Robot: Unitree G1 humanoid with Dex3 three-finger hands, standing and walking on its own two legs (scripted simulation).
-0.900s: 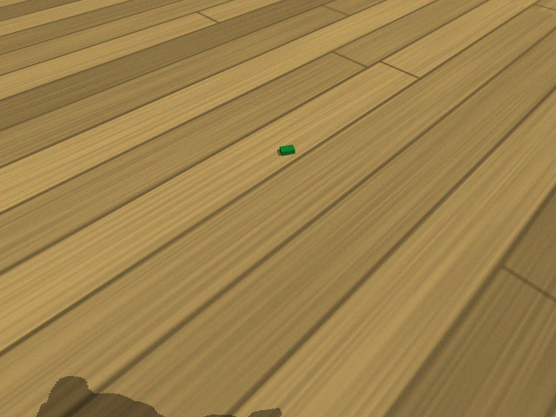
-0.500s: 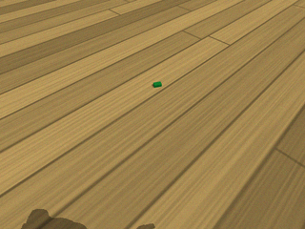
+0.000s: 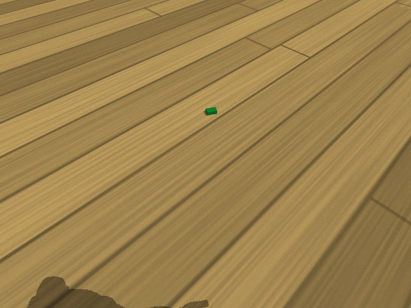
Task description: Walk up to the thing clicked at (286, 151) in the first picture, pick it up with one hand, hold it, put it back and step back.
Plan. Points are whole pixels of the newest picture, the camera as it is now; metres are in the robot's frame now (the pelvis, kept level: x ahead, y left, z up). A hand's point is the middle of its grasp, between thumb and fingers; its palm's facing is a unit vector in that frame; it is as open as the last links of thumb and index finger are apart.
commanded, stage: stand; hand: left
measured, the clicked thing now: (211, 111) +1.51 -0.05 -0.77
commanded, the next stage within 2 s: walk up in 0.22 s
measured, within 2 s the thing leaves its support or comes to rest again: neither
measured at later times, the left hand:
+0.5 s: hand (94, 307) +0.15 +0.24 -0.14, palm faces -0.03 -0.92 -0.40, open 7.4 cm
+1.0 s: hand (151, 258) +0.26 +0.15 -0.19, palm faces +0.07 -0.95 -0.30, open 7.4 cm
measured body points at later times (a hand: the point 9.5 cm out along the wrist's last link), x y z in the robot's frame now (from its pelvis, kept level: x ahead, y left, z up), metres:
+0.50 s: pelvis +0.05 -0.06 -0.01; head +0.06 -0.06 +0.44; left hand +0.15 +0.29 -0.11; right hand +0.06 -0.40 -0.13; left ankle +0.00 +0.13 -0.75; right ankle +0.11 -0.21 -0.73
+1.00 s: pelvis +0.28 -0.12 -0.03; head +0.31 -0.08 +0.41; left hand +0.26 +0.20 -0.17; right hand +0.42 -0.43 -0.12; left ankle +0.36 +0.01 -0.75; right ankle +0.14 -0.22 -0.73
